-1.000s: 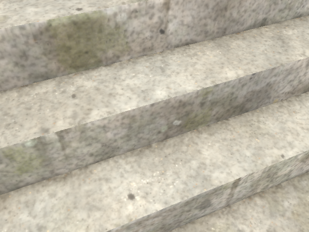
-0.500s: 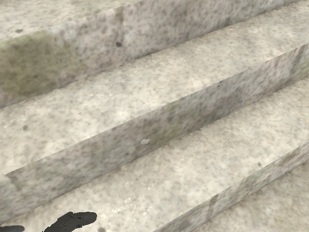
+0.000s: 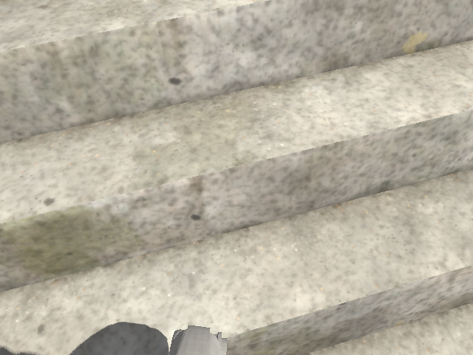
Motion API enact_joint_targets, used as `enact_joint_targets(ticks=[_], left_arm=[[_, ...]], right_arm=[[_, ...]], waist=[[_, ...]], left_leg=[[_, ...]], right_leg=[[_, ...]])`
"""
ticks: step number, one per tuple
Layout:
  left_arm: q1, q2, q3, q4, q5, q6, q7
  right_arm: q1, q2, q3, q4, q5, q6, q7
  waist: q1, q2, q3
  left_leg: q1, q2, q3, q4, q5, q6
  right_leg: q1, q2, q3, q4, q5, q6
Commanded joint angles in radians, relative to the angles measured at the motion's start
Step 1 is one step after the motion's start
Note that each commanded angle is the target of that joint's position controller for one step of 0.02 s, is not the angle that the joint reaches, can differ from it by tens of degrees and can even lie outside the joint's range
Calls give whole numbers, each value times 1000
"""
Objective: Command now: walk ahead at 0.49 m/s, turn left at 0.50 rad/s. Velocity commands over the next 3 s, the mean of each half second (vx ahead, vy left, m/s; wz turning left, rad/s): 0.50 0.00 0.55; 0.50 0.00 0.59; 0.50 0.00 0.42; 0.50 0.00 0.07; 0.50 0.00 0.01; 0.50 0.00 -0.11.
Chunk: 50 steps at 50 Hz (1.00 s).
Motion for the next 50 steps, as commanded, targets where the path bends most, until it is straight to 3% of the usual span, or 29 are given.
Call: enact_joint_targets(ticks=[1, 10, 12, 13, 16, 19, 20, 21, 22, 25, 26, 27, 29, 30, 32, 33, 34, 36, 37, 38, 39, 40, 41, 43, 44, 47, 48, 49, 50], left_arm=[[-21, 75, 1, -42, 15, -39, -10], [141, 65, -13, 13, 62, -37, -74], [20, 98, -1, -30, 47, -16, -99], [-119, 167, 6, -52, 6, -5, -114], [-77, 354, 41, -33, -55, -40, -91], [-191, 365, 69, -70, 1, 8, -119], [-214, 338, 77, -68, 17, 20, -129], [-255, 206, 90, -270, -204, -7, 19], [-373, 128, 56, -328, -166, -29, 49], [-479, 1, 18, -534, -41, -61, 28], [-445, 134, 41, -435, -74, 17, -20], [-528, 133, 36, -504, -39, 16, -28], [-705, 110, 4, -604, -19, 14, -19], [-715, 133, 13, -628, -48, 7, 10], [-733, 179, 28, -657, -83, 15, 43], [-832, 180, 22, -688, -83, 30, 61], [-915, 135, 1, -733, -17, 46, 58], [-1032, 80, -23, -775, 0, 28, 30], [-932, 58, -22, -748, -8, 48, 26], [-563, 74, 10, -614, -84, 65, 12], [-197, 219, 46, -401, -125, 42, -32], [-128, 332, 100, -357, -99, 25, -43], [-202, 377, 134, -340, -59, 12, -13], [-498, 94, 58, -401, -10, 34, 26], [-595, 11, 36, -452, -44, 65, 46], [-1088, 96, 78, -735, -43, 116, 102], [-1134, 125, 95, -787, -78, 149, 90], [-785, 91, 103, -564, -25, 150, 51], [-648, 75, 84, -496, -40, 152, 23]], right_arm=[[-36, -42, -2, -25, 4, 12, -27], [-231, -24, -8, -79, 16, 57, -106], [-373, -56, -22, -118, 40, 65, -111], [-334, -43, -9, -162, 21, 109, -89], [-277, -49, -7, -202, 7, 173, -32], [-81, -66, 0, -146, 3, 181, -55], [114, -69, -10, -74, -1, 182, -72], [118, -61, -23, -70, -52, 111, -147], [76, -98, -39, -57, -72, 100, -195], [1, -101, -38, -106, -90, 35, -218], [251, 27, 23, 41, -95, 29, -128], [365, 24, 16, 105, -59, -1, -112], [389, 33, 33, 169, -88, -11, -89], [169, 0, 14, 82, -116, -24, -79], [96, -78, -23, 65, -98, -49, -105], [265, -58, -19, 133, -103, -50, -108], [426, -56, -19, 155, -85, -54, -114], [601, -40, -26, 165, -79, -45, -176], [342, -75, -36, 74, -66, -38, -160], [321, -94, -39, 75, -112, -39, -113], [316, 63, -4, -6, -141, -55, -80], [334, 34, -13, -41, -90, -70, -83], [363, -8, -35, 3, -26, -69, -118], [475, -5, -36, 36, -55, -38, -119], [492, 7, -24, 26, -94, -29, -123], [911, 43, -13, 125, -114, 1, -106], [1024, 42, -13, 128, -119, 24, -130], [670, 131, 37, 10, -63, 10, -106], [538, 148, 66, -23, -107, 55, -58]], waist=[[-36, -112, 62], [24, -140, 40], [17, -120, 42], [-128, -199, -4], [-161, -318, -43], [-147, -303, -99], [-189, -244, -135], [-139, -149, -209], [-139, 178, -162], [-50, 41, 36], [-152, 14, 32], [-164, 55, 5], [-86, -126, -9], [26, -136, -15], [48, 41, -45], [-7, -67, -38], [-46, -185, -42], [-127, -55, -118], [11, -130, -194], [140, -239, -414], [120, -621, -551], [132, -561, -442], [106, -349, -159], [-39, -109, -96], [-88, -68, -52], [-346, -41, -9], [-407, 305, -5], [-258, 468, 76], [-271, 27, 80]], left_leg=[[-164, 11, 5, 0, 5, 33], [-386, 42, 69, -149, -98, 24], [-240, 57, 198, -387, -318, 17], [68, 42, 353, -543, -354, 36], [276, -89, 468, -825, -678, -72], [349, -166, 360, -1140, -651, -58], [574, -177, 272, -1278, -570, -70], [886, -188, 272, -1315, -737, 1], [972, -75, -64, -1525, -683, 97], [778, 65, -529, -1842, -678, 174], [1063, 114, -445, -1688, -91, 111], [1197, 135, -421, -1684, -23, 59], [1223, 154, -384, -1716, -27, 31], [980, 115, -222, -1835, -138, -18], [648, 87, -262, -1960, -239, -30], [794, 126, -382, -1945, -298, -43], [1083, 124, -440, -1850, -182, -30], [1505, 159, -365, -1694, 415, -77], [1220, 36, -284, -1657, 610, -145], [792, -12, -297, -1554, 911, -125], [254, -180, -197, -1299, -171, -191], [159, -151, -200, -850, -528, -191], [163, -91, -157, -513, -447, -206], [218, -68, -40, -517, -493, -143], [342, -69, 34, -653, -491, -108], [992, -176, 317, -858, -513, -85], [1118, -89, 275, -1484, -454, -19], [1043, 98, -30, -1617, 21, -79], [861, -30, 9, -1829, -401, -134]], right_leg=[[133, -198, 139, -227, 208, 93], [466, -295, 89, -289, 724, 86], [384, -300, 5, -322, 1002, 110], [155, -288, -68, -311, 1520, 68], [293, -379, -33, -185, 2460, 23], [465, -374, 46, 45, 2464, -53], [331, -340, 74, 193, 2291, -77], [152, -188, 1, 436, 1723, -24], [-213, -27, 48, 782, 615, -15], [-506, 111, 394, 1447, 110, 22], [-892, 176, 601, 1623, 42, -57], [-1045, 147, 592, 1679, -229, -55], [-1202, 94, 556, 1622, -365, -143], [-954, 49, 472, 1386, -398, -151], [-701, 86, 453, 1642, -552, -88], [-872, 50, 520, 1607, -500, -99], [-1040, 31, 481, 1407, -481, -71], [-1169, 70, 482, 1138, -731, -87], [-658, 63, 453, 518, -659, -87], [149, 43, 495, 279, -13, -63], [905, -220, 830, 170, 953, -163], [778, -447, 1163, 278, 1108, -243], [447, -386, 959, 298, 1023, -147], [264, -251, 518, 289, 864, 67], [126, -177, 367, 201, 740, 192], [-447, -3, 4, 110, 1051, 321], [-481, 104, 5, 403, 1073, 432], [-509, 120, 290, 1170, 150, 240], [-350, 134, 310, 1332, 66, 73]])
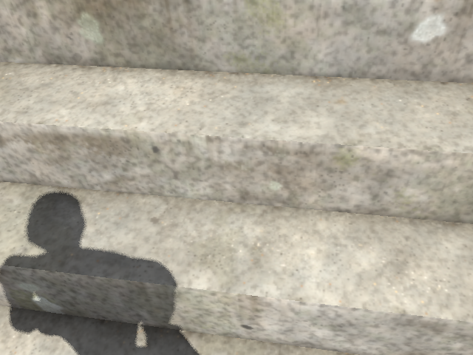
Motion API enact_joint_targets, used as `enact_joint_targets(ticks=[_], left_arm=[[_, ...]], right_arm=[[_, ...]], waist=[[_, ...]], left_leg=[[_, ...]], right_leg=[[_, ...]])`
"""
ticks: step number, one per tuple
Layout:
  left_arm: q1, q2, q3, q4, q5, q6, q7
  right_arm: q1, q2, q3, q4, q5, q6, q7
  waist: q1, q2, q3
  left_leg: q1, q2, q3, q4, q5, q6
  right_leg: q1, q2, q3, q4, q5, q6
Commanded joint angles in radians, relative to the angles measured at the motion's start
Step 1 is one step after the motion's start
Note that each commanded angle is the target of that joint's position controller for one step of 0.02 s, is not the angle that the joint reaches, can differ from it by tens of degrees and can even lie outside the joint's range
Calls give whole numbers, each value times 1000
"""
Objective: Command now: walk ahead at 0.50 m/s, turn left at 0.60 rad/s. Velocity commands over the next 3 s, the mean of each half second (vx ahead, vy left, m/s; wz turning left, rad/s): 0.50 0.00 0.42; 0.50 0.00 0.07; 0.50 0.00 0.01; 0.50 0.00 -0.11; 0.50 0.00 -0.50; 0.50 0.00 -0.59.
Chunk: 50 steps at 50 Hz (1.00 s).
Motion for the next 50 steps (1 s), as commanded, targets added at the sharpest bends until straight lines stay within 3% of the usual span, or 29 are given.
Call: enact_joint_targets(ticks=[1, 2, 3, 4, 5, 8, 10, 11, 12, 13, 14, 15, 16, 17, 18, 21, 26, 31, 33, 34, 36, 38, 39, 40, 41, 42, 44, 46, 50], left_arm=[[-52, -25, 5, 24, 28, -5, -58], [-118, -5, 27, -51, 55, -91, -77], [-203, 23, 25, -106, 53, -158, -59], [-247, 36, 12, -162, 36, -193, -9], [-202, 89, 14, -122, 14, -194, 11], [-154, 154, 39, -133, 32, -162, 20], [-234, 97, 16, -228, 27, -161, 12], [-265, 10, -17, -269, 36, -145, -26], [-122, -63, -13, -169, -19, -135, -58], [45, -11, 6, -97, -36, -127, -72], [78, 48, 39, -95, -45, -146, -63], [102, 199, 82, -120, -65, -149, -29], [181, 266, 105, -91, -12, -129, -16], [186, 231, 95, -36, 10, -129, -21], [121, 175, 65, -5, -2, -134, -46], [163, -2, 12, 89, -24, -114, -60], [450, -64, -8, 288, 49, -144, -56], [530, -28, -30, 384, 65, -164, -65], [584, -33, -47, 425, 29, -169, -100], [482, -2, -49, 402, -2, -175, -113], [502, 140, -25, 374, -47, -223, -119], [545, 246, 34, 396, -23, -216, -143], [562, 167, 21, 371, 51, -209, -159], [621, 58, 3, 377, 71, -189, -191], [461, 139, 79, 279, -94, -233, -68], [309, 54, 69, 155, -74, -235, -14], [179, -93, 23, -7, -59, -215, 35], [244, -176, -14, -48, -49, -176, 38], [180, -189, -25, -55, -76, -136, 64]], right_arm=[[59, 122, 94, 28, -7, 121, 66], [184, 89, 84, 17, 0, 111, 23], [322, 43, 68, -2, 46, 81, 14], [289, 18, 49, -30, 58, 41, -1], [105, -42, 29, -131, 79, 27, -20], [-158, -22, 52, -277, 101, 15, -34], [-80, -47, 48, -248, 107, 7, -59], [-49, -109, 17, -208, 139, 23, -69], [-73, -141, -1, -185, 98, 24, -48], [-107, -126, -10, -162, 57, 33, -16], [-120, -44, 3, -162, 50, 15, 2], [-128, 77, 32, -200, 14, -13, 54], [-300, 60, 27, -226, -3, -18, 53], [-327, 65, 35, -196, 16, -22, 33], [-284, 75, 51, -175, 34, -17, 21], [-313, 49, 48, -180, 58, 17, 16], [-531, 101, 98, -241, 68, 34, 6], [-806, 72, 114, -364, 46, 98, 13], [-1099, 110, 127, -481, 27, 149, 39], [-946, 148, 135, -434, 16, 179, 66], [-763, 60, 105, -385, 18, 189, 79], [-624, -25, 62, -338, 39, 163, 48], [-294, -70, 38, -212, 54, 142, 30], [-32, -122, 29, -99, 31, 141, 25], [-114, -143, -37, -104, 52, 81, -52], [-253, -126, -35, -64, 64, 43, -64], [-315, -3, -19, 35, 21, -14, -73], [-338, 117, 11, 93, 6, -36, -60], [-232, 79, 16, 136, 15, -80, -42]], waist=[[-86, -34, 153], [-78, -111, -33], [-160, 47, -189], [-126, 71, -249], [-108, 39, -211], [-10, -28, -65], [-10, -57, -31], [-2, -27, 5], [19, 43, -25], [70, 82, -16], [115, -5, -31], [129, -287, -28], [193, -226, 12], [171, -103, 107], [86, -161, 120], [72, -102, 77], [121, -108, 127], [112, -127, 122], [142, -181, 112], [29, -262, 68], [-34, -299, -69], [-55, -343, -164], [-89, -138, -374], [-122, 147, -476], [-113, 6, -359], [-30, -93, -207], [85, -114, 54], [190, -88, 143], [173, -18, 142]], left_leg=[[216, 27, -196, -597, -106, -24], [503, 54, -444, -350, 151, 118], [705, 114, -548, -351, 366, 182], [868, 171, -680, -372, 445, 196], [839, 197, -807, -388, 234, 203], [212, 114, -698, -520, 9, 167], [68, 105, -657, -592, -70, 110], [52, 48, -601, -675, -184, 110], [-46, 88, -652, -720, -364, 114], [-137, 119, -694, -675, -478, 119], [-183, 99, -642, -517, -447, 82], [-439, -104, -375, -276, -206, -92], [-632, -112, -345, 54, -222, -144], [-786, -101, -356, 472, -128, -132], [-796, -39, -305, 741, -29, -90], [-743, -21, -230, 888, 150, 31], [-1070, 47, -141, 1084, 101, 92], [-992, 228, 79, 717, 189, 60], [-588, 244, 210, 582, -73, 76], [-322, 202, 304, 547, -19, 64], [-126, 101, 295, 346, -97, -1], [186, 21, 269, -64, -253, 0], [687, 153, -47, -113, 172, 134], [904, 370, -605, -532, -19, 293], [697, 452, -799, -631, -222, 303], [525, 426, -692, -671, -367, 242], [286, 394, -446, -689, -443, 113], [172, 346, -266, -722, -344, 27], [197, 378, -163, -841, -111, 80]], right_leg=[[-324, 71, 228, 635, -53, -191], [-563, 98, 339, 543, 33, -155], [-591, 101, 385, 528, -34, -70], [-640, 73, 437, 575, -191, -7], [-708, 59, 449, 589, -174, 7], [-374, 33, 343, 370, -214, -84], [-207, -14, 314, -199, -590, -56], [-83, 23, 175, -672, -823, -24], [220, 18, 113, -642, -204, 3], [382, -13, 197, -640, 2, 4], [483, -36, 260, -690, -21, -59], [611, -238, 768, -870, -279, -404], [657, -337, 1107, -982, -500, -525], [579, -363, 1103, -980, -490, -487], [425, -353, 926, -948, -426, -416], [229, -260, 601, -953, -203, -332], [315, -250, 534, -990, -137, -348], [197, -260, 430, -1154, -3, -361], [-114, -314, 373, -1372, 267, -366], [-186, -309, 262, -1322, 740, -420], [116, -333, 207, -1131, 1680, -398], [330, -332, 164, -896, 1992, -347], [12, -300, 239, -533, 1733, -302], [-308, -63, 307, -175, 505, -287], [-278, 15, 200, 502, 68, -168], [-419, -30, 236, 723, 46, -157], [-563, -58, 264, 823, 13, -191], [-605, -54, 281, 821, 33, -225], [-780, -7, 167, 1087, 11, -202]])
Over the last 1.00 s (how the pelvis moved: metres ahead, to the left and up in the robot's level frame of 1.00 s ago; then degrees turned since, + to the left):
0.44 -0.07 0.38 30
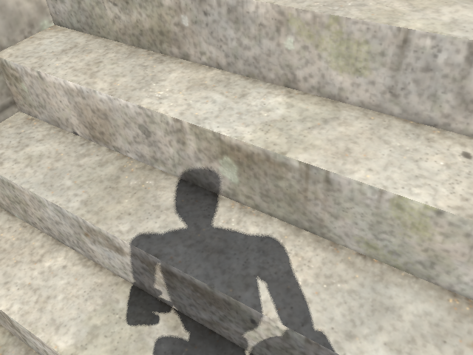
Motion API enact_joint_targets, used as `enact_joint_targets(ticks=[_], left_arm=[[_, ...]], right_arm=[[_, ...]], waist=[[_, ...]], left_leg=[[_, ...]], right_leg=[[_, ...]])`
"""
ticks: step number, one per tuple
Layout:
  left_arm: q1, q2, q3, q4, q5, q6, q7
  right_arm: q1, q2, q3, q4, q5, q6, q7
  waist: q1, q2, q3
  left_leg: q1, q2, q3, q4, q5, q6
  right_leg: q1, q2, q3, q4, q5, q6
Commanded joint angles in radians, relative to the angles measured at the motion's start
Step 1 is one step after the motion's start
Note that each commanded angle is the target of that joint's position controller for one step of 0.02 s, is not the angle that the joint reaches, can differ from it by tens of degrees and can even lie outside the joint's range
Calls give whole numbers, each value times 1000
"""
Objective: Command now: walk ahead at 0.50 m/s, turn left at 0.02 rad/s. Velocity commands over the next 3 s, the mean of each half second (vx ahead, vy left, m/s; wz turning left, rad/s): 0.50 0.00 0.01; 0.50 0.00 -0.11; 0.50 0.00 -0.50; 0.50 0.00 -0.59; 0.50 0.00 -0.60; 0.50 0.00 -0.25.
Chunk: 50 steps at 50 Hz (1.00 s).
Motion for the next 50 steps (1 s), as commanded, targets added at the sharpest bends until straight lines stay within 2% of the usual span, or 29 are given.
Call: enact_joint_targets(ticks=[1, 3, 5, 8, 9, 11, 12, 13, 14, 15, 16, 18, 20, 21, 25, 28, 32, 37, 39, 40, 41, 42, 43, 45, 46, 47, 48, 49, 50], left_arm=[[19, -115, -50, -51, -20, 25, 31], [-130, -142, -71, -143, 3, 34, 46], [-234, -90, -71, -185, 6, 42, 25], [-329, -74, -84, -227, -17, 79, 8], [-282, -106, -94, -203, -25, 79, 5], [-110, -58, -73, -85, -72, 69, 5], [1, -26, -51, -45, -71, 65, 2], [84, 30, -29, -28, -40, 57, 3], [203, 148, 14, 21, 9, 46, 9], [287, 238, 49, 78, 7, 79, 34], [170, 246, 74, 112, 1, 92, 35], [34, 131, 53, 177, -2, 66, 11], [27, -40, 10, 263, 1, 42, 1], [34, -57, 4, 283, 6, 26, -6], [135, 7, 17, 322, -1, -26, -23], [233, 58, 26, 297, -18, -43, 5], [363, 107, 55, 272, 20, -58, 16], [453, 70, 48, 279, 46, -69, 10], [481, 67, 47, 302, 30, -66, 13], [700, -26, -25, 478, 134, -20, -63], [728, -32, -34, 494, 156, 4, -114], [502, 7, -29, 431, 128, 25, -159], [521, 55, -26, 443, 72, 14, -196], [376, 211, -14, 389, 49, -57, -230], [326, 292, 12, 374, 11, -87, -232], [345, 303, 28, 390, 24, -90, -228], [513, 159, -23, 373, 122, -91, -256], [532, 153, 11, 424, 65, -53, -255], [467, 140, 38, 437, 28, -39, -249]], right_arm=[[-6, 39, 24, -27, 1, -56, 19], [70, 11, 21, 1, 15, -69, 26], [77, -2, 23, -4, 21, -71, 23], [160, -56, 11, 5, 51, -62, -43], [141, -61, 4, -2, 55, -52, -60], [121, -109, -1, -61, 83, -38, -65], [154, -165, -17, -66, 81, -43, -53], [124, -188, -30, -85, 86, -51, -30], [123, -112, -26, -166, 76, -61, -8], [80, -68, -36, -217, 53, -64, 48], [-10, -29, -46, -275, -15, -54, 68], [-107, 119, 0, -381, -42, -42, 57], [-27, 174, 26, -383, -18, -8, 30], [-11, 183, 36, -388, -7, 12, 21], [-159, 158, 49, -471, -7, 25, 5], [-211, 97, 34, -478, 32, 37, 3], [-299, 131, 21, -512, 5, 53, -9], [-528, 158, 34, -609, -2, 55, 15], [-654, 164, 51, -685, 2, 60, 17], [-795, 128, 102, -637, -11, 93, 46], [-794, 159, 108, -652, -7, 117, 48], [-867, 155, 124, -656, -46, 152, 66], [-953, 157, 138, -690, -25, 176, 82], [-692, 81, 110, -588, 38, 183, 118], [-495, -2, 84, -519, 52, 177, 114], [-325, -63, 59, -443, 25, 171, 94], [-21, -66, 72, -342, 58, 140, 96], [277, -165, 22, -216, -5, 144, 81], [265, -226, -9, -127, -8, 95, 83]], waist=[[27, 62, 146], [22, 1, 203], [8, -60, 205], [-50, 38, 162], [-27, 76, 107], [20, 113, -57], [54, 197, -135], [106, 247, -189], [97, 76, -259], [119, -252, -297], [54, -205, -185], [-57, -42, 124], [-158, 17, 203], [-164, -14, 218], [-140, -1, 237], [-91, -51, 176], [-28, -39, 202], [37, -71, 264], [53, -97, 291], [128, -113, -5], [92, -124, 59], [19, -90, 73], [15, -156, 63], [-180, -252, -85], [-242, -257, -170], [-276, -206, -259], [-281, 164, -594], [-315, 271, -646], [-286, 278, -321]], left_leg=[[5, 312, -407, -475, 22, 171], [84, 323, -416, -490, -55, 138], [42, 249, -313, -550, -96, 100], [144, 263, -269, -763, 207, 142], [175, 262, -191, -754, 427, 127], [203, 256, -73, -567, 1420, 162], [350, 281, -80, -397, 1707, 160], [408, 281, -85, -174, 1775, 138], [128, 217, -144, 167, 1518, 61], [-135, 33, -203, 490, 493, 55], [-323, -10, -357, 918, 289, 34], [-541, 3, -374, 1180, 409, 57], [-562, 1, -358, 1213, 407, 52], [-591, -2, -344, 1245, 347, 50], [-766, 58, -293, 1153, 314, 35], [-756, 107, -150, 1051, 372, 12], [-1068, 155, -196, 1296, 246, 18], [-1334, 192, -174, 1414, 21, 22], [-1333, 224, -113, 1291, -93, 20], [-1353, 217, -149, 1132, -18, 182], [-1292, 232, -143, 1013, 56, 218], [-920, 215, -28, 797, 37, 219], [-699, 153, -57, 760, -242, 166], [-277, 40, 47, 710, 66, 78], [-87, -34, 63, 446, 113, 52], [183, -20, -73, 250, 197, 89], [806, 273, -671, 99, 274, 297], [682, 434, -1066, -238, 180, 325], [389, 448, -1072, -352, -137, 268]], right_leg=[[-277, 8, -13, 425, -88, -1], [-430, -25, 45, 477, -162, -27], [-329, -45, -65, 193, -129, -11], [-126, -108, -188, -214, -165, -2], [50, -111, -172, -369, -243, -30], [507, 30, -298, -646, -431, -47], [571, 88, -331, -777, -447, -29], [653, 95, -243, -948, -498, -28], [894, -111, 202, -1097, -548, -119], [956, -218, 769, -1623, -886, -209], [836, -232, 938, -1843, -1070, -156], [553, -242, 657, -1663, -893, -41], [427, -184, 344, -1586, -590, -2], [434, -172, 278, -1608, -516, -3], [567, -174, 167, -1735, -317, -40], [681, -207, 148, -1840, -269, -100], [999, -297, 237, -1879, -276, -123], [1202, -344, 196, -1941, -262, -108], [1211, -310, 142, -2033, -229, -102], [1259, -305, 181, -1943, -98, -110], [1208, -308, 151, -1994, 32, -94], [854, -286, 46, -2149, 96, -142], [685, -304, 38, -2199, 200, -148], [778, -320, -55, -2035, 1405, -160], [913, -299, -88, -1892, 1651, -105], [851, -291, -37, -1639, 1613, -63], [319, -164, 99, -1230, 951, -38], [392, -9, 207, -786, 254, -37], [201, 25, 295, -267, 323, -35]])
Over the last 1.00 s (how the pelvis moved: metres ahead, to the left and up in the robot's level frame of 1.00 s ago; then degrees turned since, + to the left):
0.32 -0.02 0.21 15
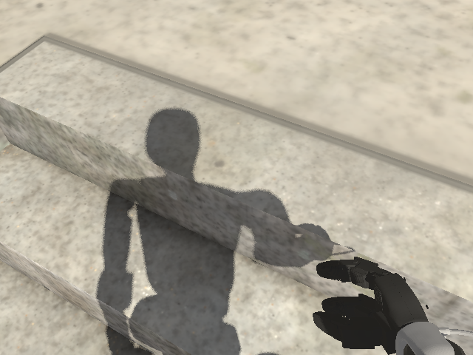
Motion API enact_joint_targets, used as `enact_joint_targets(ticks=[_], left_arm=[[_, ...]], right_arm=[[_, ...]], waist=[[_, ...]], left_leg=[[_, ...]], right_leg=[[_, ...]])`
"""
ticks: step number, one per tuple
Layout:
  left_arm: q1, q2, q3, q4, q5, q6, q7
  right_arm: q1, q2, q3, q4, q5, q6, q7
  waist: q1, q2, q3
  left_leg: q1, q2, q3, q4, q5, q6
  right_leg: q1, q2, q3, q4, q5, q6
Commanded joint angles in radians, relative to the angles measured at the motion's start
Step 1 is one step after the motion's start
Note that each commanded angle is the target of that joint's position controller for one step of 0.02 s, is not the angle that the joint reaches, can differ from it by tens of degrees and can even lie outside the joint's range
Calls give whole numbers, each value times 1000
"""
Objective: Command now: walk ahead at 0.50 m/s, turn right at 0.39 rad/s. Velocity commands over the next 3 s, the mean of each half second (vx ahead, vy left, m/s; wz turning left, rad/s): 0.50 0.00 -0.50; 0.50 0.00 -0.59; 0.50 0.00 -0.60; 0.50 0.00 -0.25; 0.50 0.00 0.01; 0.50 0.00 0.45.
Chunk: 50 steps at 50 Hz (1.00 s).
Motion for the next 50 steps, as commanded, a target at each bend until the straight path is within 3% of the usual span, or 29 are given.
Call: enact_joint_targets(ticks=[1, 3, 4, 7, 8, 15, 18, 19, 20, 21, 23, 25, 27, 28, 29, 30, 32, 34, 35, 39, 40, 42, 43, 44, 46, 47, 48, 49, 50], left_arm=[[60, 112, 61, -8, -52, -2, 18], [-91, 22, 16, -43, -38, -7, 55], [-114, -4, 3, -47, -37, 17, 58], [-212, -17, 1, -101, -56, 66, 61], [-235, -17, -6, -110, -69, 73, 55], [-513, 128, -11, -253, -63, 99, 82], [-652, 100, -27, -304, -50, 141, 117], [-689, 90, -36, -325, -45, 159, 116], [-688, 86, -45, -351, -38, 193, 105], [-676, 98, -31, -363, -50, 196, 78], [-544, 100, -23, -364, -57, 188, 70], [-494, 157, -9, -360, -57, 175, 103], [-88, 220, 30, -219, -52, 184, 127], [50, 297, 31, -150, -28, 168, 136], [145, 287, 46, -116, -1, 158, 143], [162, 190, 28, -45, 8, 136, 137], [70, 116, 10, -2, 3, 96, 119], [-109, 28, -22, 12, -11, 99, 113], [-102, 7, -39, 38, 7, 92, 105], [-78, 32, -42, 31, 49, 50, 133], [-5, 61, -43, 55, 71, 36, 120], [11, 107, -28, 10, 23, 23, 90], [28, 142, -16, -20, -19, -3, 78], [62, 195, -10, -26, -17, -24, 59], [13, 285, 27, -55, -51, -42, 48], [73, 221, 32, -46, -4, -51, 47], [79, 122, 8, -67, 26, -42, 44], [42, 76, 22, -10, 20, -12, 38], [-16, 107, 32, -30, -22, 0, 43]], right_arm=[[630, -333, -108, 282, 21, -66, -21], [380, -148, -65, 302, 22, -79, -28], [317, -29, -34, 299, -13, -65, -18], [242, 24, -26, 312, -34, -97, -25], [225, 1, -29, 318, -45, -100, -33], [554, -104, -17, 409, -124, -124, -23], [737, -83, -1, 464, -146, -116, 3], [622, -130, -13, 417, -121, -108, 27], [536, -169, -16, 397, -97, -100, 54], [536, -222, -27, 384, -67, -128, 50], [555, -334, -68, 395, -63, -157, 39], [624, -316, -73, 419, -98, -151, 44], [553, -324, -96, 461, -110, -111, 74], [481, -191, -89, 390, -107, -90, 97], [465, -187, -84, 414, -43, -82, 96], [371, -114, -70, 377, -41, -86, 58], [229, -102, -59, 300, -73, -108, 8], [216, -87, -38, 264, -62, -108, -5], [227, -87, -29, 245, -58, -98, -10], [40, -79, 1, 135, -23, -90, -33], [-60, -102, 4, 56, -28, -78, -45], [-324, -78, 23, -76, -35, -34, -67], [-356, -57, 22, -140, -42, -28, -52], [-310, -81, 13, -134, -13, -23, -40], [4, -201, -43, -1, -24, -24, -28], [248, -214, -60, 85, -25, -32, -28], [432, -242, -75, 128, -33, -25, -50], [538, -275, -80, 184, -73, -25, -47], [515, -311, -90, 210, -54, -65, -65]], waist=[[-160, 333, -164], [-62, 27, -99], [-20, -16, -79], [76, -21, 58], [81, 66, 70], [16, 109, 52], [-73, 156, 97], [-45, 137, 96], [13, 158, 85], [38, 233, 56], [92, 277, -30], [59, 264, -137], [208, 212, -168], [160, -118, -153], [195, -67, -162], [185, -110, -27], [82, -24, 34], [-46, 46, 47], [-80, 96, 62], [-58, 40, 109], [-48, 152, 50], [-7, 57, 72], [-48, -91, 106], [-58, -121, 43], [-128, -136, -90], [-139, 14, -303], [-192, 184, -395], [-252, 411, -258], [-229, 318, -82]], left_leg=[[838, 319, -927, -918, -176, 190], [720, 294, -638, -817, -110, 162], [654, 306, -591, -872, -29, 134], [545, 254, -266, -979, 187, 100], [529, 240, -218, -1040, 166, 119], [838, 150, 41, -1126, 225, 80], [1158, 302, -53, -1211, 368, 150], [1098, 312, 15, -1292, 406, 159], [887, 306, 72, -1338, 584, 202], [847, 303, 123, -1300, 1184, 223], [1123, 356, 146, -1067, 1907, 241], [1237, 323, 103, -882, 2154, 245], [852, 232, 27, -514, 1800, 211], [335, 0, -15, -122, 643, 78], [191, -62, -280, 321, 526, 62], [-18, -127, -433, 550, 534, 104], [-233, -169, -489, 695, 436, 152], [-339, -108, -411, 903, 245, 186], [-382, -81, -356, 915, 240, 191], [-315, -37, -269, 995, 16, 180], [-212, 4, -242, 669, 137, 160], [165, 40, -112, 297, 43, 60], [456, -36, 15, 225, -73, -2], [551, -90, 26, 219, 46, -30], [421, -153, -49, -50, -58, 26], [739, -76, -273, -105, 205, 136], [991, 58, -662, -404, -146, 223], [885, 233, -1059, -766, -532, 284], [722, 265, -1116, -849, -752, 241]], right_leg=[[-683, 155, 125, 1231, 184, -43], [-818, 120, 68, 1407, 114, -108], [-822, 99, 81, 1398, 197, -156], [-873, 95, 37, 1398, 27, -207], [-900, 125, -8, 1581, -65, -226], [-1164, 125, -148, 1376, 86, -225], [-1400, 71, -116, 1199, -52, -201], [-1264, 41, -215, 969, -168, -191], [-988, 60, -320, 854, -266, -191], [-808, 125, -426, 840, -327, -134], [-737, 238, -425, 661, -372, -101], [-589, 317, -380, 412, -352, -126], [-99, 328, -144, 58, -276, -131], [135, 117, 376, -217, -87, -318], [150, 62, 603, -334, -184, -280], [84, 79, 542, -297, -386, -256], [113, 87, 457, -263, -209, -218], [-7, 89, 330, -270, -159, -196], [-34, 83, 280, -311, -150, -183], [-304, 117, 165, -459, -271, -125], [-312, 134, 158, -467, -315, -85], [-578, 71, 205, -769, -258, -161], [-723, 28, 248, -853, 148, -233], [-635, -23, 247, -784, 713, -259], [-28, -69, 128, -467, 1440, -184], [-108, 2, 85, -180, 1403, -120], [-370, 106, 121, 64, 1022, -118], [-580, 248, 97, 665, 73, -57], [-726, 214, 93, 1047, 93, -58]])
Over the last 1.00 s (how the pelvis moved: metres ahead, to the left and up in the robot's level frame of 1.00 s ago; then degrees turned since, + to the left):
0.48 0.05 0.29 -1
